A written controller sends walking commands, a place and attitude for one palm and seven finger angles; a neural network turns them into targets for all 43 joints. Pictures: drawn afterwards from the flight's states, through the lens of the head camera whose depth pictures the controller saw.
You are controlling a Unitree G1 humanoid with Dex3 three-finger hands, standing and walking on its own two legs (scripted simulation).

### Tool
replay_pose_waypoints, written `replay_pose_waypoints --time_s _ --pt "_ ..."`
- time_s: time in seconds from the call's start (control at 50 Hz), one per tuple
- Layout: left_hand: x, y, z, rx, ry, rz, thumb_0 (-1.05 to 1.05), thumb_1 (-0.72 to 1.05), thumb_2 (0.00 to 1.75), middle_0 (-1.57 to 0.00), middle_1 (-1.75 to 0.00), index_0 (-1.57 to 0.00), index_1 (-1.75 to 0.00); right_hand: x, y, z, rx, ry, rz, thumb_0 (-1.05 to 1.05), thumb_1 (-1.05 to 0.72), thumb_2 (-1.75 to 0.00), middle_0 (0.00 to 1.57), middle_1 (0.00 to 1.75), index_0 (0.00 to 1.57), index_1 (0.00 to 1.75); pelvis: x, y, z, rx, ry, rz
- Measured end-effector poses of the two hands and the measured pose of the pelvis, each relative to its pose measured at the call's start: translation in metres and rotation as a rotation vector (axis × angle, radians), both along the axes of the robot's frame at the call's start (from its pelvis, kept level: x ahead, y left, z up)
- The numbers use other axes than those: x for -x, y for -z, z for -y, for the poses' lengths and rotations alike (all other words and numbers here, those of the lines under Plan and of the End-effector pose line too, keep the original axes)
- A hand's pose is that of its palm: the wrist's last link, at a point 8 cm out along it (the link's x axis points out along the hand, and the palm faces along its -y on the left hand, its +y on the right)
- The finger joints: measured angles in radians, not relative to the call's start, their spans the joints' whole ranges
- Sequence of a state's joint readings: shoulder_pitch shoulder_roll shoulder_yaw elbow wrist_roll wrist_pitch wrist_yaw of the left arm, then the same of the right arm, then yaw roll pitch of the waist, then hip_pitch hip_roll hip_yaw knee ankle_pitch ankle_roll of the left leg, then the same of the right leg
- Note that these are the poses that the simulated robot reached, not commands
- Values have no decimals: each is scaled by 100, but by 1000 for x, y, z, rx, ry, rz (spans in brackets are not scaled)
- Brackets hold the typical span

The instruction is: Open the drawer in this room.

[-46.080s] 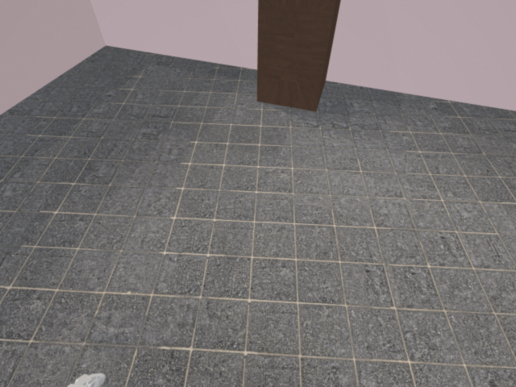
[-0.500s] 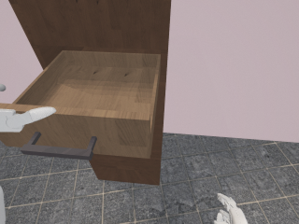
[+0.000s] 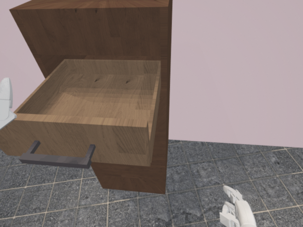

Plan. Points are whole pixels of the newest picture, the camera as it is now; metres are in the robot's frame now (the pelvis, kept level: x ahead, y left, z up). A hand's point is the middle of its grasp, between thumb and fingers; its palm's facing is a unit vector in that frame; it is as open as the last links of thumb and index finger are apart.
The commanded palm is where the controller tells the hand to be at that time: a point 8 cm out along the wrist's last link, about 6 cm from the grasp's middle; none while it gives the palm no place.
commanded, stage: draw the hand back to the body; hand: left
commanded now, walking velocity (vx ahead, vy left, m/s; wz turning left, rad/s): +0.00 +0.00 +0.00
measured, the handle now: (59, 153) +0.22 +0.24 +0.14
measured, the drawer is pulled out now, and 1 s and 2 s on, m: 0.28 0.28 0.28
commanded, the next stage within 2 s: step back with the hand held close in 0.18 s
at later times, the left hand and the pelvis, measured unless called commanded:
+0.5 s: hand (2, 106) +0.18 +0.23 +0.32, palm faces +0.56 -0.72 -0.41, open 7.4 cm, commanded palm +0.11 +0.28 +0.32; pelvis -0.03 +0.00 +0.00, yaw +0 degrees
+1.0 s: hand out of the picture +0.07 +0.27 +0.33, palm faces +0.63 -0.73 -0.26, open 7.4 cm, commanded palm +0.02 +0.32 +0.32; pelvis -0.11 +0.04 -0.02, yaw +0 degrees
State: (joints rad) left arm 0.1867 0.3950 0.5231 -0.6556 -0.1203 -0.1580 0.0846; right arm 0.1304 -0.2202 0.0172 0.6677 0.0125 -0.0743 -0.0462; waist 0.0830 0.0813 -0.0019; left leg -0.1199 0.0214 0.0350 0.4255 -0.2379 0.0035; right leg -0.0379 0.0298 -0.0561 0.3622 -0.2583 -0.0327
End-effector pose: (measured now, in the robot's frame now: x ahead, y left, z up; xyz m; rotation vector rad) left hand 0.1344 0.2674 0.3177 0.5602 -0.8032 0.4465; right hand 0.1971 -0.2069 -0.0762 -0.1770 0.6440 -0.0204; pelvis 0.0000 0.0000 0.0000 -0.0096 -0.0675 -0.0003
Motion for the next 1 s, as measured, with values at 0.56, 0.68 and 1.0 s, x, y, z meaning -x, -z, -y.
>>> replay_pose_waypoints --time_s 0.56,0.68,1.0 --pt "3 -5 0 -197 46 -7 1 88 90 -21 -30 -21 -30 62 1 31 61 152 -81 2 -90 -90 20 30 20 30 33 4 -11 18 14 -88" --pt "27 -3 -9 -260 64 20 1 88 89 -21 -30 -21 -30 97 -1 27 96 186 -96 2 -91 -90 20 30 20 30 53 7 -23 20 17 -96" --pt "105 -3 -41 -153 10 247 0 89 90 -21 -30 -21 -30 160 20 -14 74 105 -90 2 -90 -90 20 30 20 30 113 24 -42 34 -4 -66"
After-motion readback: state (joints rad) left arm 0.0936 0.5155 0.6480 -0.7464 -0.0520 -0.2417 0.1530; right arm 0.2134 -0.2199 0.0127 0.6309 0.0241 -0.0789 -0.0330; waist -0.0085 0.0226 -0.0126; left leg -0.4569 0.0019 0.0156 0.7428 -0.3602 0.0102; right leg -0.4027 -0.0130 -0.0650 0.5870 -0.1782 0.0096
